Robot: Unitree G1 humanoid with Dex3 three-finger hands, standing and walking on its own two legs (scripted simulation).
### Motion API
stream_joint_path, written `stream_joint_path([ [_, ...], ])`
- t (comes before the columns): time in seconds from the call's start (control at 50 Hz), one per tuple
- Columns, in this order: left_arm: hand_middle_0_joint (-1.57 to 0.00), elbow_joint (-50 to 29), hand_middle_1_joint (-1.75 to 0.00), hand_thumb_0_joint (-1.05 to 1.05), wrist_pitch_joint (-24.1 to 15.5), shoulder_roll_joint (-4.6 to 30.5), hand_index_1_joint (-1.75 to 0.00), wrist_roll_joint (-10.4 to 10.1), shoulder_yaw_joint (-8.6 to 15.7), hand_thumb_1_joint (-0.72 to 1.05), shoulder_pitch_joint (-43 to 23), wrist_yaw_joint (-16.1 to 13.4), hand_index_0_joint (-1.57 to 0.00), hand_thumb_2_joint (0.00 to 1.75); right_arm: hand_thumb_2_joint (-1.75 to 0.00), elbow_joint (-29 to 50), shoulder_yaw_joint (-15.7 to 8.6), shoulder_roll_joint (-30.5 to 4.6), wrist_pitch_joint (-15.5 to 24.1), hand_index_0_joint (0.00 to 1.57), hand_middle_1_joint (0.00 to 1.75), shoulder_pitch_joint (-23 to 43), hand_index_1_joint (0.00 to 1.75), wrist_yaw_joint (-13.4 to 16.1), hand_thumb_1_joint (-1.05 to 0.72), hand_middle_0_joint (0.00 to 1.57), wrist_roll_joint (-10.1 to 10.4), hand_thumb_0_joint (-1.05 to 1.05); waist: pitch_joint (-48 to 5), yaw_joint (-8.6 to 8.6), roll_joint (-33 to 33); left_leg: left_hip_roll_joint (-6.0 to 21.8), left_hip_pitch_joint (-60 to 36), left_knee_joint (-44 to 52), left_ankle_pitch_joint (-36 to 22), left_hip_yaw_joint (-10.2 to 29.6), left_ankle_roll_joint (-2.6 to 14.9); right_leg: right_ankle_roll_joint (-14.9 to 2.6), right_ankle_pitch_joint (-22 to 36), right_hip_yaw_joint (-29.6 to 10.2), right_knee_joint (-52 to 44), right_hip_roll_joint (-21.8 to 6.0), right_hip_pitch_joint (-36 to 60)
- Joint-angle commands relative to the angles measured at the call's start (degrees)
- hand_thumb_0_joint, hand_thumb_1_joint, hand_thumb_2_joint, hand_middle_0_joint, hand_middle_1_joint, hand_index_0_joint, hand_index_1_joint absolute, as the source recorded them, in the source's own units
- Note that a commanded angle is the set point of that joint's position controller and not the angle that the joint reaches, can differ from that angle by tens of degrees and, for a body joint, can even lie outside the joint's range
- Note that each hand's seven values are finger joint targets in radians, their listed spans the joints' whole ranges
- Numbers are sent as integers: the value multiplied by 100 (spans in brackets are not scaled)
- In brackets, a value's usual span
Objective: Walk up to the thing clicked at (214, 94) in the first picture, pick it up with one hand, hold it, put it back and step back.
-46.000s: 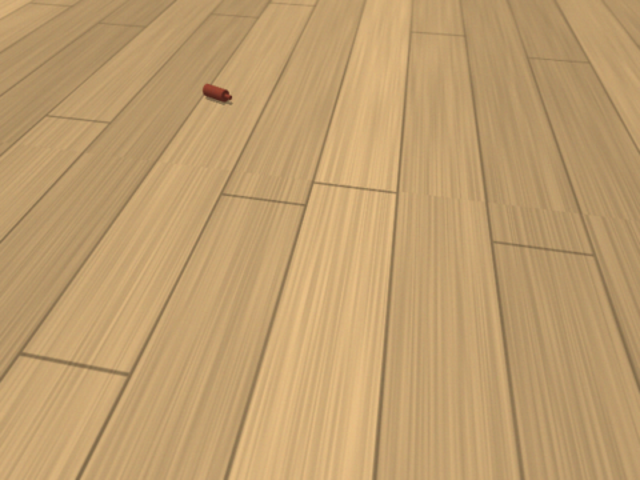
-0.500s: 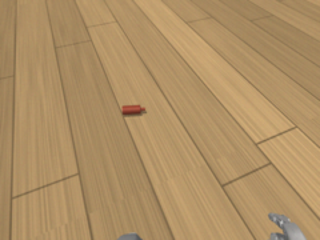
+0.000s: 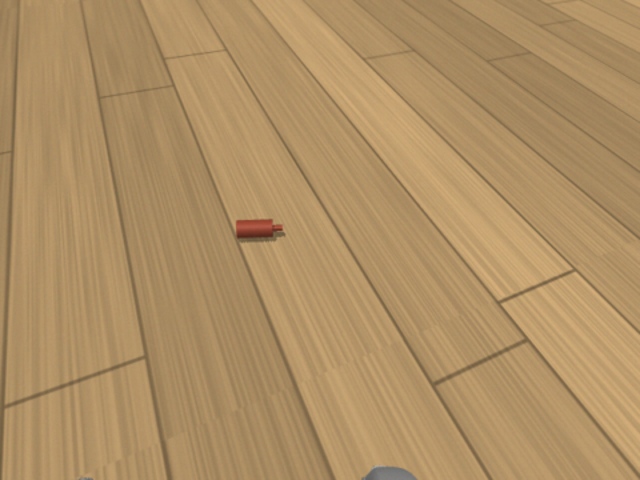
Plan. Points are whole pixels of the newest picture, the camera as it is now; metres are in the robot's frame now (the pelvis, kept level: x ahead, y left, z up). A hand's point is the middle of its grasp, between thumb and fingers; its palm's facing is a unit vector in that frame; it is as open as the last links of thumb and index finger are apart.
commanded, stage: step back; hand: left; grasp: from above
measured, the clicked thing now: (259, 228) +1.10 +0.18 -0.74
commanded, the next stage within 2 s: stand in 0.36 s
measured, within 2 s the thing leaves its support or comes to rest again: neither
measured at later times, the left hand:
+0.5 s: hand out of the picture +0.12 +0.23 -0.15, palm faces +0.04 -0.95 -0.31, open 7.4 cm
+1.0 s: hand out of the picture +0.10 +0.22 -0.14, palm faces +0.02 -0.94 -0.35, open 7.4 cm
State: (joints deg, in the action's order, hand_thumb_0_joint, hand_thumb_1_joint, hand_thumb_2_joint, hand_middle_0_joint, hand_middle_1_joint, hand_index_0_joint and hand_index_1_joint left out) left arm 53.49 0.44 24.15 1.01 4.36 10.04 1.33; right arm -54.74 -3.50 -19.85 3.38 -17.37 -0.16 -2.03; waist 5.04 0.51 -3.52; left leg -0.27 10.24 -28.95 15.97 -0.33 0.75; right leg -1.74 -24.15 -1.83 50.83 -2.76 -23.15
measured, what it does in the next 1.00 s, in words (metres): steps on the spot: right foot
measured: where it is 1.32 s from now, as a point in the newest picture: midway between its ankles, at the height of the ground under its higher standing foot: outside the picture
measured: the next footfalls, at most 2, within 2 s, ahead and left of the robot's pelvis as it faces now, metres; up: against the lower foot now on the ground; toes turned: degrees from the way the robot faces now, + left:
right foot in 0.12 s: +0.11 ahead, -0.15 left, +0.00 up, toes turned -1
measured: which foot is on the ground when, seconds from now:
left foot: down 0.00-1.00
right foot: up 0.00-0.10, down 0.12-1.00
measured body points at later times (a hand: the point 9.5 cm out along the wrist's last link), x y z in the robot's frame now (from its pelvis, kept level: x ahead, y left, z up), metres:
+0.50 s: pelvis +0.03 -0.02 +0.00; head +0.04 -0.01 +0.45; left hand +0.12 +0.28 -0.13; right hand +0.10 -0.32 -0.13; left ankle +0.00 +0.10 -0.74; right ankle +0.07 -0.15 -0.74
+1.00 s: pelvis +0.04 -0.03 +0.01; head +0.05 -0.04 +0.46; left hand +0.10 +0.27 -0.12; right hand +0.15 -0.32 -0.12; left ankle +0.00 +0.10 -0.74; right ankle +0.07 -0.15 -0.74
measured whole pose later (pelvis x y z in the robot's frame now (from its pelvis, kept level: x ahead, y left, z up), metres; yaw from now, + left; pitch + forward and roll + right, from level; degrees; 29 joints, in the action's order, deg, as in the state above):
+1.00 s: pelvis +0.04 -0.03 +0.01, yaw +2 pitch -2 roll +0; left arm 65.9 -1.7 19.9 0.3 -0.5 5.7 0.4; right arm -64.5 -0.5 -19.9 0.8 -4.3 -0.6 -0.5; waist 3.0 -1.1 0.6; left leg 1.2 2.4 -17.3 12.9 0.0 -1.4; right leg 0.0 -7.7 3.0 19.5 -1.5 -9.8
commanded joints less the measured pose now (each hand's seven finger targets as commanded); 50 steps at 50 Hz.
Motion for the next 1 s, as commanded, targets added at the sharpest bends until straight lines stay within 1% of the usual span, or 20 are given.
stream_joint_path([
  [0.0,-20,-406,-30,0,-114,702,-30,-40,168,90,-152,-42,-20,90,-90,488,-287,-1452,67,20,30,331,30,163,-90,20,51,0,-240,-41,1412,1142,283,501,-3054,788,851,85,557,266,-934,15,459],
  [0.04,-20,-301,-30,0,-115,714,-30,-41,198,90,-131,-91,-20,90,-90,512,-242,-1477,-26,20,30,418,30,175,-90,20,83,0,-450,-86,1387,1086,599,150,-2982,757,773,72,903,417,-1357,171,1018],
  [0.08,-20,-133,-30,0,-130,778,-30,-30,221,90,121,-124,-20,90,-90,562,-167,-1378,-126,20,30,674,30,183,-90,20,158,0,-672,-309,1129,833,973,-333,-1906,721,490,26,1548,378,-2147,247,1795],
  [0.1,-20,-109,-30,0,-158,979,-30,16,272,90,160,-153,-20,90,-90,547,-101,-1183,-155,20,30,630,30,193,-90,20,186,0,-780,-375,679,658,1297,-680,-1252,731,289,-51,1830,2,-2329,-1,2185],
  [0.12,-20,-146,-30,0,-200,1276,-30,65,334,90,140,-182,-20,90,-90,564,-36,-1005,-160,20,30,525,30,201,-90,20,211,0,-988,-324,-138,220,1589,-1352,-367,572,100,-310,2082,-1099,-2593,-795,2296],
  [0.14,-20,-243,-30,0,-198,1434,-30,28,322,90,-176,-184,-20,90,-90,496,-1,-896,-213,20,30,306,30,243,-90,20,188,0,-912,-208,-571,-103,1351,-1815,1374,417,-36,-845,1300,-2118,-3237,-1735,1491],
  [0.16,-20,-383,-30,0,-188,1519,-30,37,311,90,-756,-162,-20,90,-90,285,-121,-1214,-268,20,30,132,30,270,-90,20,164,0,-788,-68,-564,48,773,-2225,1960,369,-80,-1227,705,-2300,-3208,-1923,697],
  [0.18,-20,-419,-30,0,-166,1377,-30,53,272,90,-964,-157,-20,90,-90,144,-129,-1306,-267,20,30,50,30,242,-90,20,145,0,-526,12,-532,110,561,-2102,1823,313,-84,-1179,475,-2049,-3212,-1756,235],
  [0.22,-20,-390,-30,0,-172,1249,-30,64,229,90,-1036,-166,-20,90,-90,13,-119,-1313,-233,20,30,135,30,183,-90,20,147,0,-373,41,-583,23,719,-1743,1351,249,-1,-840,665,-1292,-3013,-1271,270],
  [0.26,-20,-282,-30,0,-167,1182,-30,81,236,90,-1013,-165,-20,90,-90,-91,-93,-1210,-209,20,30,105,30,161,-90,20,125,0,-448,-19,-769,51,688,-1295,1043,95,-3,-714,537,-1045,-2884,-1090,427],
  [0.3,-20,-255,-30,0,-132,1153,-30,38,211,90,-1022,-146,-20,90,-90,-208,-77,-1166,-127,20,30,-3,30,175,-90,20,80,0,-686,71,-724,70,334,-38,207,0,-10,-541,1218,-799,-2448,-953,662],
  [0.32,-20,-255,-30,0,-103,1034,-30,10,172,90,-1052,-139,-20,90,-90,-254,-101,-1177,-100,20,30,37,30,194,-90,20,45,0,-776,76,-603,205,105,229,-206,206,21,-423,1497,-670,-2238,-867,641],
  [0.36,-20,-50,-30,0,-147,512,-30,-173,-62,90,-562,-113,-20,90,-90,-18,-119,-1471,2,20,30,669,30,143,-90,20,3,0,-861,-175,427,1094,-225,926,-839,1418,247,-26,1495,-204,-2030,-262,614],
  [0.38,-20,32,-30,0,-143,598,-30,-188,-50,90,-631,-120,-20,90,-90,-2,-99,-1605,13,20,30,1133,30,108,-90,20,51,0,-632,-358,603,1179,588,861,-419,1514,383,30,1035,-111,-2271,-116,1158],
  [0.4,-20,113,-30,0,-176,658,-30,-149,-51,90,-789,-112,-20,90,-90,-62,-60,-1433,-2,20,30,1242,30,79,-90,20,70,0,-634,-301,549,1068,870,866,-236,1331,287,32,1087,-191,-2448,-239,1623],
  [0.44,-20,239,-30,0,-241,736,-30,-108,-49,90,-935,-96,-20,90,-90,-153,22,-1174,-23,20,30,1185,30,66,-90,20,118,0,-737,-145,543,746,469,916,-579,797,98,-65,1888,-360,-2520,-452,1751],
  [0.5,-20,396,-30,0,-280,693,-30,-95,-131,90,-794,-100,-20,90,-90,-334,5,-1277,-5,20,30,1134,30,66,-90,20,144,0,-834,-114,654,772,-58,901,-1473,697,23,-93,2619,-226,-2680,-474,1795],
  [0.7,-20,756,-30,0,-297,746,-30,-71,-255,90,-782,-132,-20,90,-90,-601,41,-1176,-100,20,30,1364,30,51,-90,20,174,0,-582,-71,416,793,-362,1373,-1244,557,0,25,2266,-195,-3185,-467,1676],
  [0.86,-20,875,-30,0,-329,769,-30,-59,-284,90,-705,-159,-20,90,-90,-662,70,-1189,-119,20,30,1482,30,26,-90,20,178,0,-779,-65,388,826,-572,1417,-1531,485,-11,40,2724,-181,-3257,-536,1825],
  [0.98,-20,912,-30,0,-336,794,-30,-59,-282,90,-688,-177,-20,90,-90,-708,93,-1173,-141,20,30,1516,30,10,-90,20,177,0,-779,-92,262,820,-502,1466,-1378,484,-17,61,2652,-162,-3347,-544,1927],
])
